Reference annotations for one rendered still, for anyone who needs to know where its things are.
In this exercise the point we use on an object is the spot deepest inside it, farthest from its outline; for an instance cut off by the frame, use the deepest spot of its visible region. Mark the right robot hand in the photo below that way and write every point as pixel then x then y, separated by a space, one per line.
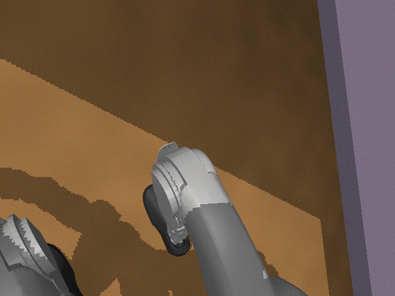
pixel 285 288

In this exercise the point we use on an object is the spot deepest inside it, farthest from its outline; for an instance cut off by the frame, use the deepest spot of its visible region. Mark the left robot foot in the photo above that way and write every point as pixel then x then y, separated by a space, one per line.
pixel 65 270

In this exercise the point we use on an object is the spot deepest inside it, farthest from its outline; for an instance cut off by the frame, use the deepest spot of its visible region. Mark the right robot foot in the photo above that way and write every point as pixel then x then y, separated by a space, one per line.
pixel 157 220

